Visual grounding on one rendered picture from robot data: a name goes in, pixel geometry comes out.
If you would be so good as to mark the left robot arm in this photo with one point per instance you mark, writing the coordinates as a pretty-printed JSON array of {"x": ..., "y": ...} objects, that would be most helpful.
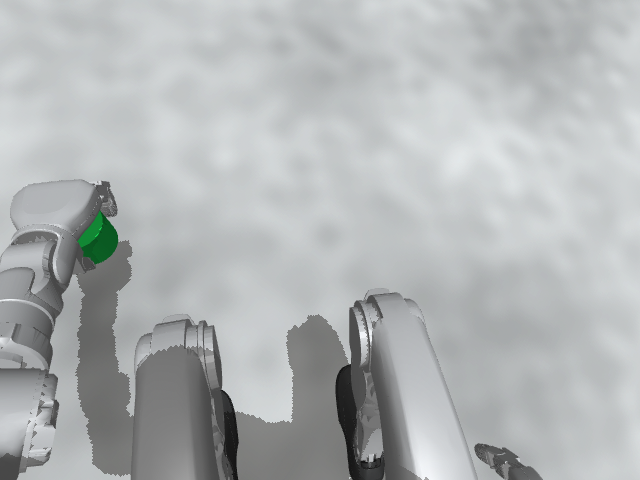
[{"x": 35, "y": 270}]

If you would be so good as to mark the right robot hand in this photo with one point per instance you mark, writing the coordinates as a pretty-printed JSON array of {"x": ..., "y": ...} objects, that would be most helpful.
[{"x": 506, "y": 463}]

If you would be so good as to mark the right robot foot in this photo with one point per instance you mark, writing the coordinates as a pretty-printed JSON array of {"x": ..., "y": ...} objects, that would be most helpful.
[{"x": 346, "y": 408}]

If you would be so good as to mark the tin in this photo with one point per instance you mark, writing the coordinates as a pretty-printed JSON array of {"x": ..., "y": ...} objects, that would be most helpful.
[{"x": 100, "y": 240}]

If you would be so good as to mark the left robot foot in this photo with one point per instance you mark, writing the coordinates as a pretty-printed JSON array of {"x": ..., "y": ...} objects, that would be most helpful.
[{"x": 231, "y": 435}]

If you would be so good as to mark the left robot hand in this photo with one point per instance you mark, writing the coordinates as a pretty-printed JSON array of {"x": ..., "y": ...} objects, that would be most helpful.
[{"x": 71, "y": 205}]

